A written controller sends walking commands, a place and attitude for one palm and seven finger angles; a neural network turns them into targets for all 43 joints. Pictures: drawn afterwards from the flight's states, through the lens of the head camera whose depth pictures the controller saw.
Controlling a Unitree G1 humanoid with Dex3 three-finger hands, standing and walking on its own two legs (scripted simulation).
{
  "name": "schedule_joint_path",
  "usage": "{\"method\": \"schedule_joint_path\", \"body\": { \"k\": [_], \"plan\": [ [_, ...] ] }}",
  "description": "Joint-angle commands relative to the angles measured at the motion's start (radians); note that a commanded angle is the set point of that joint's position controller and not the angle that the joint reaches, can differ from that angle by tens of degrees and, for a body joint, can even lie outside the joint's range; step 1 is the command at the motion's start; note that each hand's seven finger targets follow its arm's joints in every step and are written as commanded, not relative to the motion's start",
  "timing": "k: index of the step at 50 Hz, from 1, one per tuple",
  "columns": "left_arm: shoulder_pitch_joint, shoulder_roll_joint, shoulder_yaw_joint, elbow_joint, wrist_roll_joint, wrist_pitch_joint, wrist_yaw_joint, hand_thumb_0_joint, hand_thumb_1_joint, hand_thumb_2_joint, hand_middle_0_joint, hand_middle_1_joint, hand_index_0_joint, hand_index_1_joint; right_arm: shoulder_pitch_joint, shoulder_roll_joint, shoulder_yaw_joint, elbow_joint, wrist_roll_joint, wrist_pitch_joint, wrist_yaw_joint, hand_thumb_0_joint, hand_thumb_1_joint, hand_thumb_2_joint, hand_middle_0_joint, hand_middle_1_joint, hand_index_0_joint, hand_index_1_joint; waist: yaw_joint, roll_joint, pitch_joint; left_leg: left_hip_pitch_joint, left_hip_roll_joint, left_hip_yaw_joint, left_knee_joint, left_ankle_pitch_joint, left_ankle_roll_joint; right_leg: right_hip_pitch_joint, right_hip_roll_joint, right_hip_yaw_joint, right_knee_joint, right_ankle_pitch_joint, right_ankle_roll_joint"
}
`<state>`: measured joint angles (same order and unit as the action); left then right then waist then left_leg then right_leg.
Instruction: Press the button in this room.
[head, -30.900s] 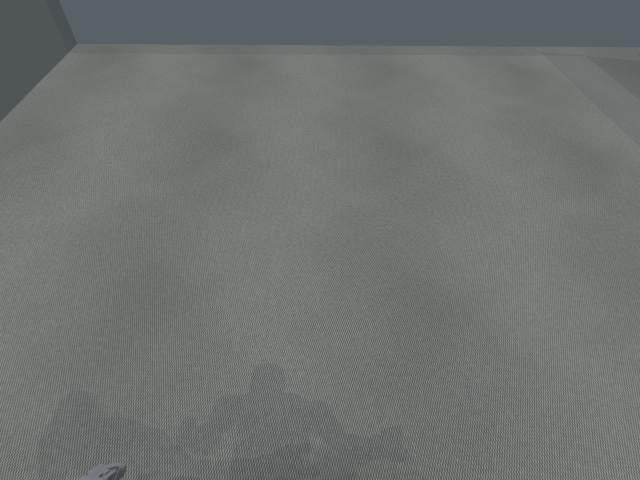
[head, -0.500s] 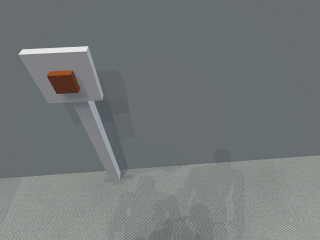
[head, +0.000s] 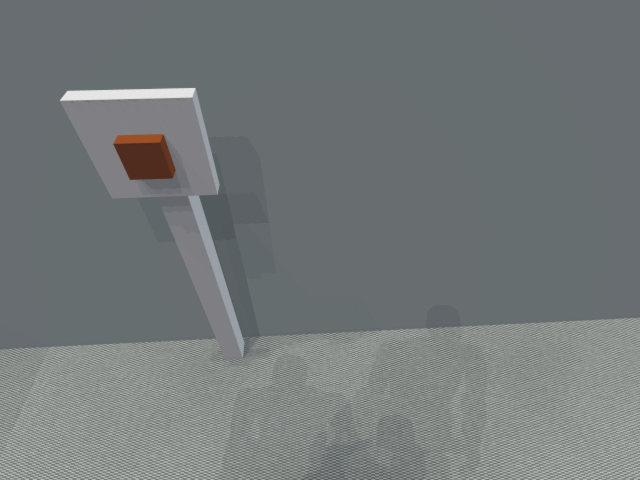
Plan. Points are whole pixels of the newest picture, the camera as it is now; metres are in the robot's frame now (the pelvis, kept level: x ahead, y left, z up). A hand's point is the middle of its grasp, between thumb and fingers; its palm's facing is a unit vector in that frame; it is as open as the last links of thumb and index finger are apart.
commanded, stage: look again from close up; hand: left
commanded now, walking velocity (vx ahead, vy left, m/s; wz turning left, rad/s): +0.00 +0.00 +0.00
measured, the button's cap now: (146, 156) +0.57 +0.33 +0.09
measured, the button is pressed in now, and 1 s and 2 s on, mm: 0 0 0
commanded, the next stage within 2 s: shuffle to correct the standing spot in 0.34 s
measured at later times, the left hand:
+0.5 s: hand out of the picture +0.01 +0.20 -0.17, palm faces +0.04 -0.97 -0.24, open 7.4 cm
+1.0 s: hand out of the picture +0.06 +0.20 -0.17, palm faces +0.17 -0.96 -0.20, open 7.3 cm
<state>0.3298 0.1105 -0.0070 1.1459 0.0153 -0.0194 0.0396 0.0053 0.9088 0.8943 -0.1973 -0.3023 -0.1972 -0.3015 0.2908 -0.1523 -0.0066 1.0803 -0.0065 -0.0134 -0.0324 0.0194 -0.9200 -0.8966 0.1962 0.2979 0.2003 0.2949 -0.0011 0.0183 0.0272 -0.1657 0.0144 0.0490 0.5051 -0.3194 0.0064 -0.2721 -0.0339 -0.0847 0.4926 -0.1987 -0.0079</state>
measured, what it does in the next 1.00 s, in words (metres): steps on the spot: right foot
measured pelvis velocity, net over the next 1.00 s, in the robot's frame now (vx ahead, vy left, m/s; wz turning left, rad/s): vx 0.04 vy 0.01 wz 0.12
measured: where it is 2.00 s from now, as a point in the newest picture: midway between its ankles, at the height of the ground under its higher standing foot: outside the picture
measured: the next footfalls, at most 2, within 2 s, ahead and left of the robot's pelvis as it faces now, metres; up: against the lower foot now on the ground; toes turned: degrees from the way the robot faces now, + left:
right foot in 0.98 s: +0.12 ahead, -0.08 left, +0.00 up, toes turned +1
left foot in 1.30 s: +0.13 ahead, +0.17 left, +0.00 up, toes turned +10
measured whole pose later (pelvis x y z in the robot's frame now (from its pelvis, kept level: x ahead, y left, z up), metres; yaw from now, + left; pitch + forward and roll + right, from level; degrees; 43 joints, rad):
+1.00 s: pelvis +0.04 +0.01 -0.01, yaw +7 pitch -1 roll +0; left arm 0.28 0.15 0.05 1.01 0.02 -0.05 0.01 0.02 0.94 0.89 -0.20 -0.30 -0.20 -0.30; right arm 0.45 -0.11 0.00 1.10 -0.01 -0.03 -0.03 0.01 -0.90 -0.90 0.20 0.30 0.20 0.30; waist -0.01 0.02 0.04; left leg -0.19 -0.04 -0.02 0.65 -0.44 0.05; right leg -0.29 -0.02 -0.11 0.57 -0.24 -0.04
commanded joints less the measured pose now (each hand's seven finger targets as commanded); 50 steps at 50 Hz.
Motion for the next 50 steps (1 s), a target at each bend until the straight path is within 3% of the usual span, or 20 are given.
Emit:
{"method": "schedule_joint_path", "body": {
  "k": [1,5,22,24,27,30,32,34,35,36,37,38,39,42,44,46,47,48,49,50],
  "plan": [
    [0.010,0.136,0.022,-0.075,0.001,-0.009,0.003,0.000,0.900,0.900,-0.200,-0.300,-0.200,-0.300,0.065,-0.092,-0.012,-0.066,-0.005,-0.019,-0.001,0.000,-0.900,-0.900,0.200,0.300,0.200,0.300,-0.008,0.007,0.037,-0.125,0.090,-0.104,-0.111,0.153,0.021,0.055,-0.085,0.097,-0.054,0.046,-0.035],
    [0.009,0.152,0.027,-0.094,0.001,-0.006,0.000,0.000,0.900,0.900,-0.200,-0.300,-0.200,-0.300,0.059,-0.120,-0.015,-0.084,-0.006,-0.019,0.001,0.000,-0.900,-0.900,0.200,0.300,0.200,0.300,-0.004,-0.016,0.086,-0.165,0.082,-0.121,-0.154,0.046,0.028,0.047,-0.078,0.103,-0.082,-0.039,-0.034],
    [-0.029,0.201,0.033,-0.131,-0.002,-0.003,-0.009,0.000,0.900,0.900,-0.200,-0.300,-0.200,-0.300,0.036,-0.167,-0.009,-0.064,-0.011,-0.022,0.010,0.000,-0.900,-0.900,0.200,0.300,0.200,0.300,0.008,-0.008,0.059,-0.170,0.084,-0.129,-0.216,0.009,0.025,0.116,-0.090,0.108,-0.117,-0.020,-0.028],
    [-0.001,0.168,0.026,-0.117,-0.002,0.001,-0.009,0.000,0.900,0.900,-0.200,-0.300,-0.200,-0.300,0.062,-0.124,0.005,-0.049,-0.014,-0.010,0.014,0.000,-0.900,-0.900,0.200,0.300,0.200,0.300,0.011,-0.038,0.055,-0.180,0.065,-0.108,-0.193,-0.057,0.020,0.119,-0.101,0.108,-0.128,-0.122,-0.023],
    [0.016,0.193,0.044,-0.130,0.005,0.012,-0.011,0.000,0.900,0.900,-0.200,-0.300,-0.200,-0.300,0.090,-0.125,0.002,-0.050,-0.022,0.009,0.017,0.000,-0.900,-0.900,0.200,0.300,0.200,0.300,0.011,-0.077,0.091,-0.236,0.028,-0.088,-0.129,-0.198,0.028,0.062,-0.126,0.142,-0.154,-0.367,-0.039],
    [0.035,0.224,0.063,-0.140,0.006,0.012,-0.010,0.000,0.900,0.900,-0.200,-0.300,-0.200,-0.300,0.113,-0.107,-0.002,-0.058,-0.023,0.018,0.019,0.000,-0.900,-0.900,0.200,0.300,0.200,0.300,0.006,-0.147,0.095,-0.243,-0.014,-0.034,0.001,-0.166,0.025,0.020,-0.196,0.210,-0.223,-0.496,-0.078],
    [0.026,0.229,0.073,-0.151,0.006,0.011,-0.009,0.000,0.900,0.900,-0.200,-0.300,-0.200,-0.300,0.144,-0.085,-0.002,-0.053,-0.022,0.012,0.022,0.000,-0.900,-0.900,0.200,0.300,0.200,0.300,-0.007,-0.158,0.073,-0.172,-0.020,-0.017,0.017,-0.115,0.028,-0.032,-0.226,0.207,-0.224,-0.499,-0.092],
    [-0.003,0.208,0.072,-0.163,0.006,0.015,-0.011,0.000,0.900,0.900,-0.200,-0.300,-0.200,-0.300,0.184,-0.080,-0.003,-0.043,-0.021,0.006,0.023,0.000,-0.900,-0.900,0.200,0.300,0.200,0.300,-0.024,-0.065,0.099,-0.123,-0.004,-0.057,-0.083,-0.147,0.037,-0.108,-0.173,0.114,-0.138,-0.476,-0.069],
    [-0.011,0.183,0.068,-0.172,0.007,0.019,-0.015,0.000,0.900,0.900,-0.200,-0.300,-0.200,-0.300,0.196,-0.102,-0.011,-0.044,-0.023,0.005,0.023,0.000,-0.900,-0.900,0.200,0.300,0.200,0.300,-0.031,0.053,0.110,-0.128,0.039,-0.150,-0.152,-0.226,0.056,-0.133,-0.112,0.044,-0.039,-0.445,-0.046],
    [-0.023,0.143,0.061,-0.184,0.007,0.017,-0.021,0.000,0.900,0.900,-0.200,-0.300,-0.200,-0.300,0.216,-0.139,-0.021,-0.044,-0.026,-0.002,0.019,0.000,-0.900,-0.900,0.200,0.300,0.200,0.300,-0.043,0.185,0.138,-0.139,0.138,-0.313,-0.259,-0.290,0.102,-0.173,-0.028,-0.041,0.141,-0.353,-0.020],
    [-0.053,0.101,0.053,-0.200,0.013,0.008,-0.025,0.000,0.900,0.900,-0.200,-0.300,-0.200,-0.300,0.227,-0.161,-0.026,-0.040,-0.025,-0.010,0.011,0.000,-0.900,-0.900,0.200,0.300,0.200,0.300,-0.050,0.240,0.174,-0.089,0.218,-0.466,-0.312,-0.214,0.164,-0.262,0.015,-0.054,0.280,-0.271,-0.015],
    [-0.074,0.090,0.051,-0.208,0.014,-0.003,-0.029,0.000,0.900,0.900,-0.200,-0.300,-0.200,-0.300,0.227,-0.149,-0.025,-0.037,-0.023,-0.018,0.007,0.000,-0.900,-0.900,0.200,0.300,0.200,0.300,-0.048,0.171,0.165,-0.021,0.242,-0.492,-0.299,-0.061,0.211,-0.324,0.000,-0.010,0.361,-0.289,-0.023],
    [-0.086,0.078,0.051,-0.211,0.010,-0.015,-0.034,0.000,0.900,0.900,-0.200,-0.300,-0.200,-0.300,0.225,-0.144,-0.023,-0.038,-0.023,-0.027,0.004,0.000,-0.900,-0.900,0.200,0.300,0.200,0.300,-0.047,0.125,0.135,0.030,0.246,-0.468,-0.267,0.093,0.230,-0.339,-0.012,0.009,0.380,-0.306,-0.026],
    [-0.091,0.062,0.049,-0.208,0.000,-0.030,-0.041,0.000,0.900,0.900,-0.200,-0.300,-0.200,-0.300,0.211,-0.128,-0.019,-0.032,-0.022,-0.043,-0.001,0.000,-0.900,-0.900,0.200,0.300,0.200,0.300,-0.035,0.128,0.065,0.068,0.201,-0.346,-0.192,0.423,0.222,-0.242,-0.003,-0.010,0.296,-0.274,-0.015],
    [-0.052,0.047,0.049,-0.192,-0.002,-0.029,-0.041,0.000,0.900,0.900,-0.200,-0.300,-0.200,-0.300,0.203,-0.124,-0.020,-0.024,-0.018,-0.044,-0.005,0.000,-0.900,-0.900,0.200,0.300,0.200,0.300,-0.016,0.131,0.036,0.027,0.174,-0.287,-0.161,0.456,0.204,-0.116,0.020,-0.031,0.202,-0.200,-0.016],
    [0.029,0.049,0.055,-0.159,0.000,-0.034,-0.037,0.000,0.900,0.900,-0.200,-0.300,-0.200,-0.300,0.177,-0.112,-0.021,-0.025,-0.012,-0.040,-0.008,0.000,-0.900,-0.900,0.200,0.300,0.200,0.300,0.027,0.071,0.031,-0.067,0.137,-0.239,-0.096,0.348,0.164,0.071,0.029,-0.038,0.018,-0.066,-0.019],
    [0.093,0.082,0.063,-0.137,0.002,-0.041,-0.031,0.000,0.900,0.900,-0.200,-0.300,-0.200,-0.300,0.174,-0.091,-0.017,-0.026,-0.006,-0.042,-0.005,0.000,-0.900,-0.900,0.200,0.300,0.200,0.300,0.054,0.007,0.018,-0.187,0.096,-0.199,-0.013,0.230,0.132,0.241,-0.021,0.029,-0.040,-0.027,-0.033],
    [0.190,0.156,0.078,-0.109,0.007,-0.049,-0.021,0.000,0.900,0.900,-0.200,-0.300,-0.200,-0.300,0.174,-0.053,-0.014,-0.040,0.002,-0.046,0.002,0.000,-0.900,-0.900,0.200,0.300,0.200,0.300,0.088,-0.176,-0.023,-0.381,-0.001,-0.094,0.187,0.007,0.080,0.426,-0.223,0.297,-0.103,-0.033,-0.106],
    [0.268,0.233,0.095,-0.095,0.005,-0.047,-0.017,0.000,0.900,0.900,-0.200,-0.300,-0.200,-0.300,0.140,-0.046,-0.022,-0.078,-0.003,-0.046,0.009,0.000,-0.900,-0.900,0.200,0.300,0.200,0.300,0.107,-0.302,-0.043,-0.517,-0.067,-0.014,0.427,-0.285,0.048,0.470,-0.431,0.556,-0.227,-0.002,-0.219],
    [0.272,0.218,0.095,-0.093,0.002,-0.047,-0.010,0.000,0.900,0.900,-0.200,-0.300,-0.200,-0.300,0.107,-0.084,-0.036,-0.086,-0.012,-0.036,0.013,0.000,-0.900,-0.900,0.200,0.300,0.200,0.300,0.103,-0.210,-0.019,-0.535,-0.021,-0.050,0.566,-0.272,0.038,0.396,-0.450,0.585,-0.268,-0.069,-0.272]
  ]
}}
